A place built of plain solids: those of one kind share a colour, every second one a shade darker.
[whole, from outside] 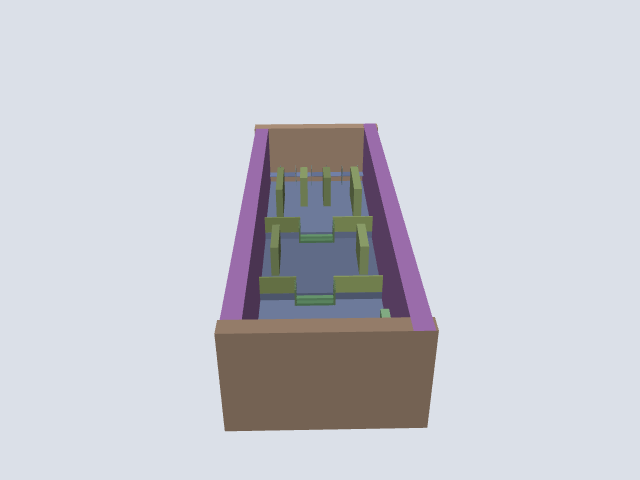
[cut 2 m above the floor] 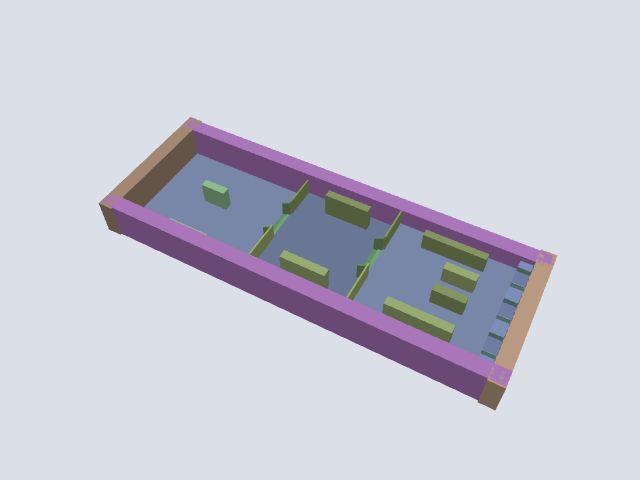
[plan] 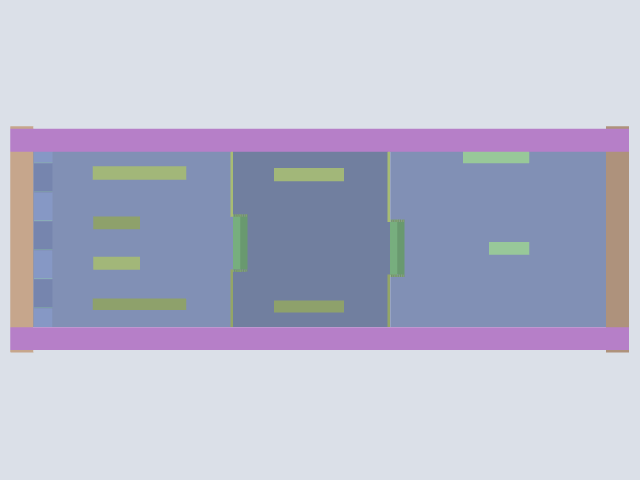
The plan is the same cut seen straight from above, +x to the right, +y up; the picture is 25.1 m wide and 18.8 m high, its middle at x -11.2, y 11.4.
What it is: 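A split-level library whose reading floor steps up the slope in terraces, joined by short flights of steps, one wing of it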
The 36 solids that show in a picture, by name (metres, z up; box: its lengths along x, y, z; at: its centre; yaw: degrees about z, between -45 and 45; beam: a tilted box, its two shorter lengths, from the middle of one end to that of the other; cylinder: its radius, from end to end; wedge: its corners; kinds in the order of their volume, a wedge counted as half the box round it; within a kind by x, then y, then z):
{
 "wall_wing_1": {"box": [24.23, 0.9, 5.38], "at": [-11.22, 7.54, 2.39]},
 "wall_wing_2": {"box": [24.23, 0.9, 5.38], "at": [-11.22, 15.31, 2.39]},
 "floor_1": {"box": [7.83, 6.87, 1.22], "at": [-18.52, 11.42, 0.31]},
 "floor_2": {"box": [6.15, 6.87, 0.75], "at": [-11.53, 11.42, 0.08]},
 "floor_3": {"box": [8.46, 6.87, 0.3], "at": [-4.23, 11.42, -0.15]},
 "wall_1": {"box": [0.9, 8.87, 5.38], "at": [-22.88, 11.42, 2.39]},
 "wall_2": {"box": [0.9, 8.87, 5.38], "at": [0.45, 11.42, 2.39]},
 "stack_1": {"box": [1.83, 0.5, 2.16], "at": [-19.17, 10.49, 2.0]},
 "stack_2": {"box": [1.83, 0.5, 2.16], "at": [-19.17, 12.07, 2.0]},
 "stack_3": {"box": [3.66, 0.45, 2.16], "at": [-18.27, 8.88, 2.0]},
 "stack_4": {"box": [3.66, 0.52, 2.16], "at": [-18.27, 14.02, 2.0]},
 "stack_5": {"box": [2.75, 0.47, 1.92], "at": [-11.63, 8.79, 1.41]},
 "stack_6": {"box": [2.75, 0.51, 1.92], "at": [-11.63, 13.96, 1.41]},
 "isl_1": {"box": [2.6, 0.45, 1.4], "at": [-4.3, 14.63, 0.7]},
 "isl_2": {"box": [1.59, 0.5, 1.4], "at": [-3.79, 11.08, 0.7]},
 "step_1": {"box": [0.29, 2.06, 0.61], "at": [-14.46, 11.28, 0.46]},
 "step_2": {"box": [0.29, 2.06, 0.46], "at": [-14.18, 11.28, 0.38]},
 "step_3": {"box": [0.29, 2.06, 0.6], "at": [-8.31, 11.08, 0.0]},
 "step_4": {"box": [0.29, 2.06, 0.45], "at": [-8.03, 11.08, -0.07]},
 "rail_edge_1": {"box": [0.1, 2.26, 1.07], "at": [-14.65, 9.12, 1.45]},
 "rail_edge_2": {"box": [0.1, 2.55, 1.07], "at": [-14.65, 13.58, 1.45]},
 "rail_edge_3": {"box": [0.1, 2.06, 1.07], "at": [-8.5, 9.02, 0.99]},
 "rail_edge_4": {"box": [0.1, 2.75, 1.07], "at": [-8.5, 13.48, 0.99]},
 "carrel_top_1": {"box": [0.73, 0.73, 0.04], "at": [-22.04, 8.35, 1.65]},
 "carrel_top_2": {"box": [0.73, 1.08, 0.04], "at": [-22.04, 9.31, 1.65]},
 "carrel_top_3": {"box": [0.73, 1.08, 0.04], "at": [-22.04, 10.45, 1.65]},
 "carrel_top_4": {"box": [0.73, 1.08, 0.04], "at": [-22.04, 11.58, 1.65]},
 "carrel_top_5": {"box": [0.73, 1.08, 0.04], "at": [-22.04, 12.72, 1.65]},
 "carrel_top_6": {"box": [0.73, 1.08, 0.04], "at": [-22.04, 13.85, 1.65]},
 "carrel_top_7": {"box": [0.73, 0.41, 0.04], "at": [-22.04, 14.65, 1.65]},
 "carrel_side_1": {"box": [0.73, 0.03, 1.3], "at": [-22.04, 8.76, 1.57]},
 "carrel_side_2": {"box": [0.73, 0.03, 1.3], "at": [-22.04, 9.89, 1.57]},
 "carrel_side_3": {"box": [0.73, 0.03, 1.3], "at": [-22.04, 11.03, 1.57]},
 "carrel_side_4": {"box": [0.73, 0.03, 1.3], "at": [-22.04, 12.16, 1.57]},
 "carrel_side_5": {"box": [0.73, 0.03, 1.3], "at": [-22.04, 13.3, 1.57]},
 "carrel_side_6": {"box": [0.73, 0.03, 1.3], "at": [-22.04, 14.44, 1.57]}
}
